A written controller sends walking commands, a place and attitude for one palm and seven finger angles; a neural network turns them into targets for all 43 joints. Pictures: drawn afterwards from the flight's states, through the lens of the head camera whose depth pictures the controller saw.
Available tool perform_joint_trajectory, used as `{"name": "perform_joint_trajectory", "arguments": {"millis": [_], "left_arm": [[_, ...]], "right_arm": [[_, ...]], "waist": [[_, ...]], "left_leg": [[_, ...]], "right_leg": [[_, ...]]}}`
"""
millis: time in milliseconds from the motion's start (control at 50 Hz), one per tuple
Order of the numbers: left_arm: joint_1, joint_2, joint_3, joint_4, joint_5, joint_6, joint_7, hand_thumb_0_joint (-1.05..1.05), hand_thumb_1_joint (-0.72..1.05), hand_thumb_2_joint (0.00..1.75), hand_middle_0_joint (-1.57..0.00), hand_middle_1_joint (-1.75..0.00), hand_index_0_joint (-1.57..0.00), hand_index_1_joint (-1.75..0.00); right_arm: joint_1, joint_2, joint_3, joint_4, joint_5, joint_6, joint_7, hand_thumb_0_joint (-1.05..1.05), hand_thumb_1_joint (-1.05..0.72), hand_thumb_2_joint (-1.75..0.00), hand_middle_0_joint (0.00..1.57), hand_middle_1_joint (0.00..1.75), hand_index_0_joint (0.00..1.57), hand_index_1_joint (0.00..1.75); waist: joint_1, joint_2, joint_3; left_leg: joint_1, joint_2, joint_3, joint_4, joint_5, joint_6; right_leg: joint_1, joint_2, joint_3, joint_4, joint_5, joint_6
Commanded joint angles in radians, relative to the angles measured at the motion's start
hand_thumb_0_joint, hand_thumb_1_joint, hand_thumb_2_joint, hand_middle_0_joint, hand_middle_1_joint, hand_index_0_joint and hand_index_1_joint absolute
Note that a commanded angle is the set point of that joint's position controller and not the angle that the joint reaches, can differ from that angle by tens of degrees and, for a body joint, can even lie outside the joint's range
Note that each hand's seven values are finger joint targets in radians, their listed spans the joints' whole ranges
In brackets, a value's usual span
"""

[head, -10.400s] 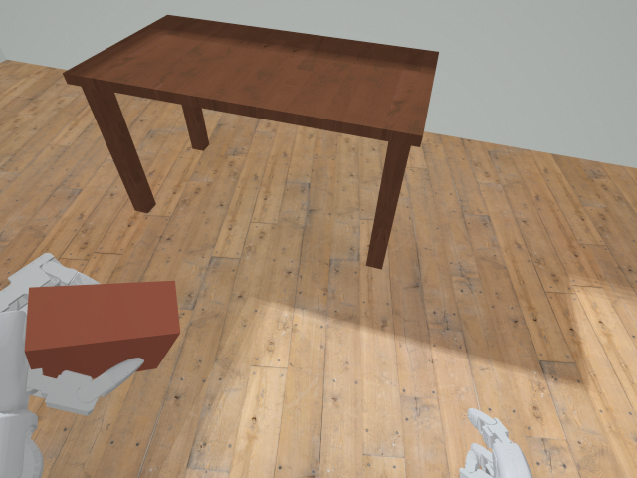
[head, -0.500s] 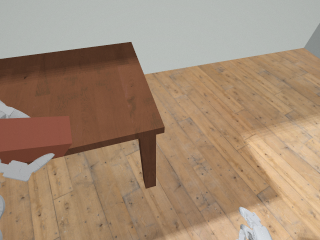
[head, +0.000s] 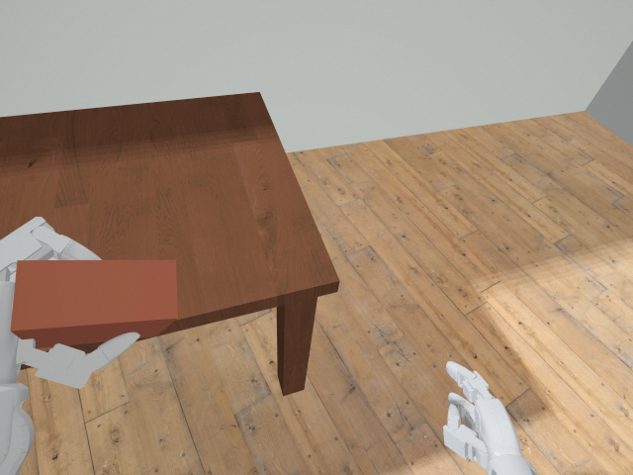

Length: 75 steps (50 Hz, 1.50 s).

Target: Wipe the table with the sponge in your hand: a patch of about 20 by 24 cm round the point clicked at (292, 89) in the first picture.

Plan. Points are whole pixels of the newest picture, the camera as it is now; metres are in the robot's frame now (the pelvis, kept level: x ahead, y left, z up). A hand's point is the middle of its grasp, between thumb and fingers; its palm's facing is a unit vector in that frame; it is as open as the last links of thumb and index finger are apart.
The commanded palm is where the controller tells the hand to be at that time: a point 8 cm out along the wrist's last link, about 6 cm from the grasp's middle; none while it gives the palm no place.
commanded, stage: shuffle to correct the standing spot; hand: left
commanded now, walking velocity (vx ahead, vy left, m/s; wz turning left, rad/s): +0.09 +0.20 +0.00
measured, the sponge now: (122, 305) +0.23 +0.22 +0.15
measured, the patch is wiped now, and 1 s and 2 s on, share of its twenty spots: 0.00 0.00 0.00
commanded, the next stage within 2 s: come to a stop and stand still in 1.02 s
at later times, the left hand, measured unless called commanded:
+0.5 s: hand (66, 253) +0.26 +0.28 +0.17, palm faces +0.31 -0.84 -0.44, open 9.6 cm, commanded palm +0.20 +0.32 +0.18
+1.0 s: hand out of the picture +0.25 +0.39 +0.18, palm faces +0.37 -0.80 -0.47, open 9.6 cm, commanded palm +0.19 +0.43 +0.18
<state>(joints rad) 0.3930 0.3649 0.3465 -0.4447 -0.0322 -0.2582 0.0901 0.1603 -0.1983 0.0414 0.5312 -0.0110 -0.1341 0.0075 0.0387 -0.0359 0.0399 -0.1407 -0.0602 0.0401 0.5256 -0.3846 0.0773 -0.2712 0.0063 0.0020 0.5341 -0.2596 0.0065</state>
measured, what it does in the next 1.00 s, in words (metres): steps to the left: left foot, then right foot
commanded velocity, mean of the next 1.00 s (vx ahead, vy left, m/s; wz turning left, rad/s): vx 0.07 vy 0.20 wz -0.06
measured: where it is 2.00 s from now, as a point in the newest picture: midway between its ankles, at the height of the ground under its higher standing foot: outside the picture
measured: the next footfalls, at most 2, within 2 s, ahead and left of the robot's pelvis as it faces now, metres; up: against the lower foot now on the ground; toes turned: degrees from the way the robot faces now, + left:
left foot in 0.28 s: +0.04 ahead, +0.12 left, +0.00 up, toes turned -3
right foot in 0.50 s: +0.07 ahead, -0.03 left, +0.00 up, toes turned -9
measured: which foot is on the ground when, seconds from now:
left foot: down 0.00-0.18, up 0.20-0.26, down 0.28-0.52, up 0.54-0.80, down 0.82-1.00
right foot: down 0.00-0.28, up 0.30-0.48, down 0.50-1.00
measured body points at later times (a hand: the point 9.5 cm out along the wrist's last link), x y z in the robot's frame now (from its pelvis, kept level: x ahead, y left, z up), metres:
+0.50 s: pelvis +0.02 +0.05 -0.01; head +0.04 +0.06 +0.44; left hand +0.24 +0.32 +0.20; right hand +0.16 -0.16 -0.09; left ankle +0.00 +0.13 -0.73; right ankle +0.03 -0.03 -0.73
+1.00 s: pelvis +0.02 +0.16 -0.02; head +0.05 +0.15 +0.43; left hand +0.23 +0.43 +0.20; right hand +0.20 -0.08 -0.09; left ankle +0.07 +0.29 -0.73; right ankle +0.03 +0.03 -0.73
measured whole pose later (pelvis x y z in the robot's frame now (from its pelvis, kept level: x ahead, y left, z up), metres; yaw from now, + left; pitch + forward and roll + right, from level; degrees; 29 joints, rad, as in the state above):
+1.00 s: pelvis +0.02 +0.16 -0.02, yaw -2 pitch -2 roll +0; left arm 0.42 0.41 0.41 -0.52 -0.02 -0.23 0.13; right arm 0.18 -0.20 -0.01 0.57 0.02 -0.15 -0.01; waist -0.01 0.01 0.09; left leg -0.40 0.04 0.02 0.77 -0.35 -0.01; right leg -0.31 -0.06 -0.09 0.70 -0.34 0.01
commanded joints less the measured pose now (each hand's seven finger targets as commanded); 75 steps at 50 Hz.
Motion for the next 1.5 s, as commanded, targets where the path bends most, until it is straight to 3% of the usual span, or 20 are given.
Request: {"name": "perform_joint_trajectory", "arguments": {"millis": [0, 120, 180, 220, 260, 300, 440, 480, 520, 620, 720, 820, 920, 960, 980, 1100, 1120, 1180, 1360, 1480], "left_arm": [[-0.106, 0.192, 0.128, -0.286, -0.025, -0.053, 0.020, 0.00, 0.10, 1.30, -1.20, -1.60, -1.20, -1.60], [-0.013, 0.218, 0.178, -0.327, -0.039, -0.051, 0.027, 0.00, 0.10, 1.30, -1.20, -1.60, -1.20, -1.60], [-0.027, 0.203, 0.191, -0.311, -0.039, -0.066, 0.042, 0.00, 0.10, 1.30, -1.20, -1.60, -1.20, -1.60], [-0.075, 0.185, 0.157, -0.361, -0.009, -0.055, 0.043, 0.00, 0.10, 1.30, -1.20, -1.60, -1.20, -1.60], [-0.098, 0.183, 0.145, -0.378, -0.004, -0.064, 0.035, 0.00, 0.10, 1.30, -1.20, -1.60, -1.20, -1.60], [-0.157, 0.205, 0.145, -0.351, -0.002, -0.057, 0.036, 0.00, 0.10, 1.30, -1.20, -1.60, -1.20, -1.60], [-0.012, 0.197, 0.151, -0.301, -0.001, -0.033, 0.040, 0.00, 0.10, 1.30, -1.20, -1.60, -1.20, -1.60], [0.056, 0.249, 0.201, -0.263, 0.006, -0.038, 0.048, 0.00, 0.10, 1.30, -1.20, -1.60, -1.20, -1.60], [0.114, 0.227, 0.242, -0.232, -0.045, -0.046, 0.056, 0.00, 0.10, 1.30, -1.20, -1.60, -1.20, -1.60], [0.091, 0.220, 0.226, -0.276, -0.012, -0.041, 0.064, 0.00, 0.10, 1.30, -1.20, -1.60, -1.20, -1.60], [0.020, 0.222, 0.182, -0.303, 0.000, -0.018, 0.075, 0.00, 0.10, 1.30, -1.20, -1.60, -1.20, -1.60], [-0.008, 0.240, 0.196, -0.322, 0.003, -0.030, 0.067, 0.00, 0.10, 1.30, -1.20, -1.60, -1.20, -1.60], [0.002, 0.204, 0.195, -0.323, -0.002, -0.041, 0.062, 0.00, 0.10, 1.30, -1.20, -1.60, -1.20, -1.60], [0.046, 0.214, 0.195, -0.234, -0.015, -0.020, 0.061, 0.00, 0.10, 1.30, -1.20, -1.60, -1.20, -1.60], [0.055, 0.182, 0.166, -0.236, -0.032, -0.006, 0.061, 0.00, 0.10, 1.30, -1.20, -1.60, -1.20, -1.60], [-0.059, 0.171, 0.138, -0.343, -0.001, -0.026, 0.070, 0.00, 0.10, 1.30, -1.20, -1.60, -1.20, -1.60], [-0.100, 0.183, 0.138, -0.386, 0.003, -0.031, 0.072, 0.00, 0.10, 1.30, -1.20, -1.60, -1.20, -1.60], [-0.104, 0.245, 0.195, -0.365, 0.003, -0.020, 0.062, 0.00, 0.10, 1.30, -1.20, -1.60, -1.20, -1.60], [0.009, 0.213, 0.166, -0.260, -0.007, 0.005, 0.033, 0.00, 0.10, 1.30, -1.20, -1.60, -1.20, -1.60], [-0.052, 0.159, 0.105, -0.193, -0.023, 0.049, 0.026, 0.00, 0.10, 1.30, -1.20, -1.60, -1.20, -1.60]], "right_arm": [[-0.041, -0.136, -0.070, -0.152, 0.008, -0.021, -0.016, 0.00, -0.90, -0.90, 0.20, 0.30, 0.20, 0.30], [-0.035, -0.147, -0.092, -0.163, 0.021, -0.008, 0.002, 0.00, -0.90, -0.90, 0.20, 0.30, 0.20, 0.30], [-0.029, -0.145, -0.090, -0.131, 0.023, 0.014, 0.019, 0.00, -0.90, -0.90, 0.20, 0.30, 0.20, 0.30], [-0.002, -0.110, -0.072, -0.098, 0.017, 0.037, 0.008, 0.00, -0.90, -0.90, 0.20, 0.30, 0.20, 0.30], [-0.021, -0.141, -0.095, -0.124, 0.029, -0.002, -0.014, 0.00, -0.90, -0.90, 0.20, 0.30, 0.20, 0.30], [-0.026, -0.118, -0.085, -0.122, 0.006, -0.022, -0.014, 0.00, -0.90, -0.90, 0.20, 0.30, 0.20, 0.30], [-0.053, -0.133, -0.068, -0.123, 0.021, -0.033, 0.003, 0.00, -0.90, -0.90, 0.20, 0.30, 0.20, 0.30], [-0.052, -0.128, -0.071, -0.137, 0.019, -0.012, 0.003, 0.00, -0.90, -0.90, 0.20, 0.30, 0.20, 0.30], [-0.006, -0.162, -0.106, -0.119, 0.018, 0.000, 0.004, 0.00, -0.90, -0.90, 0.20, 0.30, 0.20, 0.30], [-0.027, -0.099, -0.079, -0.084, 0.011, 0.023, -0.012, 0.00, -0.90, -0.90, 0.20, 0.30, 0.20, 0.30], [-0.044, -0.085, -0.087, -0.078, 0.005, -0.036, -0.059, 0.00, -0.90, -0.90, 0.20, 0.30, 0.20, 0.30], [0.002, -0.146, -0.120, -0.108, 0.036, -0.059, -0.069, 0.00, -0.90, -0.90, 0.20, 0.30, 0.20, 0.30], [-0.032, -0.144, -0.104, -0.095, 0.036, -0.069, -0.026, 0.00, -0.90, -0.90, 0.20, 0.30, 0.20, 0.30], [-0.006, -0.121, -0.117, -0.099, 0.039, -0.054, -0.019, 0.00, -0.90, -0.90, 0.20, 0.30, 0.20, 0.30], [-0.015, -0.151, -0.132, -0.091, 0.042, -0.037, -0.010, 0.00, -0.90, -0.90, 0.20, 0.30, 0.20, 0.30], [-0.038, -0.096, -0.089, -0.052, 0.021, -0.038, -0.041, 0.00, -0.90, -0.90, 0.20, 0.30, 0.20, 0.30], [-0.025, -0.136, -0.108, -0.069, 0.020, -0.050, -0.046, 0.00, -0.90, -0.90, 0.20, 0.30, 0.20, 0.30], [-0.042, -0.109, -0.105, -0.069, 0.012, -0.067, -0.043, 0.00, -0.90, -0.90, 0.20, 0.30, 0.20, 0.30], [-0.039, -0.107, -0.068, -0.079, 0.011, -0.044, -0.028, 0.00, -0.90, -0.90, 0.20, 0.30, 0.20, 0.30], [-0.057, -0.117, -0.067, -0.084, 0.013, -0.022, -0.053, 0.00, -0.90, -0.90, 0.20, 0.30, 0.20, 0.30]], "waist": [[-0.025, 0.135, -0.170], [0.001, 0.006, -0.239], [-0.003, -0.096, -0.138], [-0.085, 0.085, -0.159], [-0.050, 0.406, -0.140], [-0.063, 0.330, -0.066], [-0.010, 0.160, -0.157], [-0.009, -0.038, -0.254], [-0.026, -0.151, -0.188], [-0.046, -0.061, -0.152], [-0.030, -0.057, -0.127], [-0.038, 0.282, -0.140], [-0.011, 0.210, -0.159], [-0.023, -0.303, -0.112], [-0.023, -0.328, -0.066], [-0.065, 0.109, -0.144], [-0.058, 0.319, -0.144], [-0.039, 0.279, -0.194], [-0.042, 0.160, -0.150], [-0.052, 0.039, -0.077]], "left_leg": [[-0.074, 0.124, -0.075, -0.056, 0.654, -0.121], [-0.257, 0.051, -0.040, 0.305, 0.614, -0.158], [-0.411, 0.168, -0.341, 0.437, -0.285, -0.058], [-0.033, 0.084, -0.132, 0.039, 0.073, -0.062], [0.005, 0.242, -0.303, -0.177, 0.289, 0.029], [0.009, 0.303, -0.452, -0.209, 0.496, 0.068], [-0.143, 0.190, -0.138, -0.010, 0.566, 0.003], [-0.466, 0.086, -0.064, 0.340, 0.285, -0.037], [-0.567, 0.083, -0.167, 0.710, -0.096, -0.091], [-0.365, 0.160, -0.099, 0.483, 0.040, -0.091], [-0.064, 0.044, 0.121, 0.025, 0.142, -0.080], [-0.057, 0.277, -0.178, -0.115, 0.462, 0.050], [-0.272, 0.205, -0.065, 0.071, 0.281, 0.005], [-0.447, 0.030, 0.028, 0.481, -0.104, -0.091], [-0.475, 0.070, -0.071, 0.608, -0.111, -0.099], [0.002, 0.073, 0.010, -0.079, 0.198, -0.071], [0.044, 0.226, -0.208, -0.149, 0.343, 0.001], [0.033, 0.347, -0.389, -0.173, 0.579, 0.110], [-0.233, 0.226, -0.169, -0.179, 0.106, -0.058], [-0.061, 0.115, -0.105, -0.078, 0.047, -0.061]], "right_leg": [[0.188, -0.045, 0.023, 0.108, 0.345, -0.074], [0.352, -0.160, 0.175, 0.084, 0.546, -0.197], [0.168, -0.451, 0.499, -0.021, 0.480, -0.247], [-0.136, -0.208, 0.169, 0.099, 0.223, -0.099], [-0.206, 0.037, -0.044, 0.448, -0.202, -0.008], [-0.349, 0.013, 0.030, 0.682, -0.304, -0.026], [0.164, -0.016, -0.109, -0.013, 0.067, -0.034], [0.533, -0.250, 0.158, -0.105, 0.330, -0.129], [0.324, -0.531, 0.533, -0.208, 0.381, -0.279], [-0.006, -0.340, 0.141, -0.148, 0.297, -0.163], [-0.049, -0.262, 0.065, -0.074, 0.163, -0.086], [-0.139, -0.043, -0.106, 0.385, -0.199, 0.017], [0.151, -0.069, -0.084, -0.028, 0.023, -0.015], [0.132, -0.422, 0.449, -0.252, 0.120, -0.179], [0.081, -0.479, 0.506, -0.285, 0.086, -0.234], [-0.094, -0.179, -0.015, 0.162, 0.080, -0.050], [-0.200, -0.075, -0.066, 0.358, -0.129, -0.003], [-0.269, -0.029, 0.004, 0.593, -0.283, 0.001], [0.230, -0.008, 0.001, -0.165, 0.061, -0.041], [-0.080, -0.104, 0.174, -0.319, -0.155, -0.098]]}}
